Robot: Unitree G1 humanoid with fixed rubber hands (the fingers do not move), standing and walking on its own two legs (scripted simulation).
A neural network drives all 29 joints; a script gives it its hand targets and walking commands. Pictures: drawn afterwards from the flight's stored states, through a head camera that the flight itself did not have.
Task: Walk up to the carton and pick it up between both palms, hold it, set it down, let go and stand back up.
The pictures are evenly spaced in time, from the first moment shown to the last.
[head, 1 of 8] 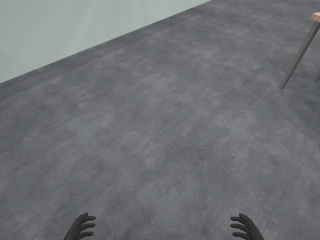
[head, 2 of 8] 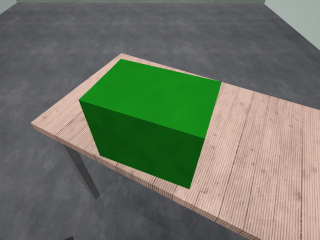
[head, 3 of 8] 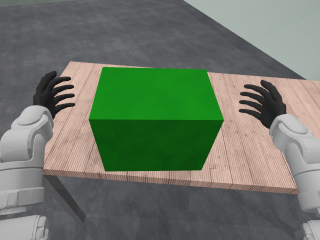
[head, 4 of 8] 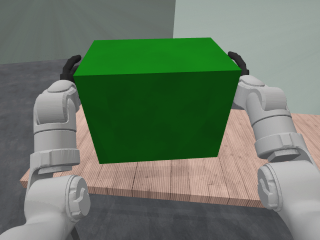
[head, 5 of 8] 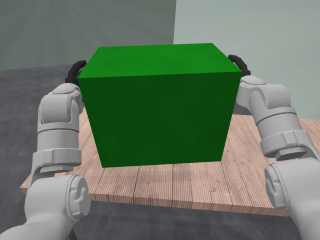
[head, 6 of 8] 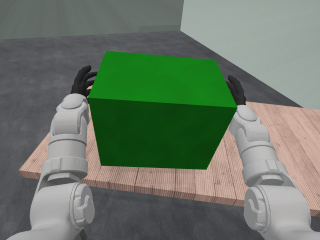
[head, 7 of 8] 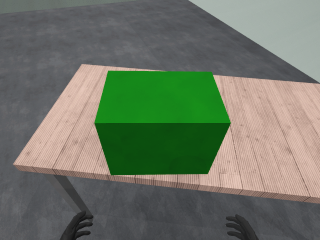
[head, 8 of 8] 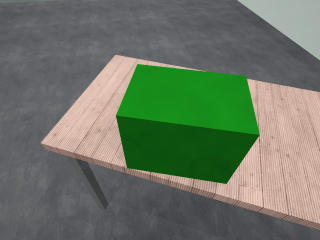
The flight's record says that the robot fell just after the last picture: no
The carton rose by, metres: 0.23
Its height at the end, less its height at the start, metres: +0.00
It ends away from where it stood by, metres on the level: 0.01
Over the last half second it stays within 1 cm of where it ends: yes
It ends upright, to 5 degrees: yes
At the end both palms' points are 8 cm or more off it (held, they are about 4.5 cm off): yes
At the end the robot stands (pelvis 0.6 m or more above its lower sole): yes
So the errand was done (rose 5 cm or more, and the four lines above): yes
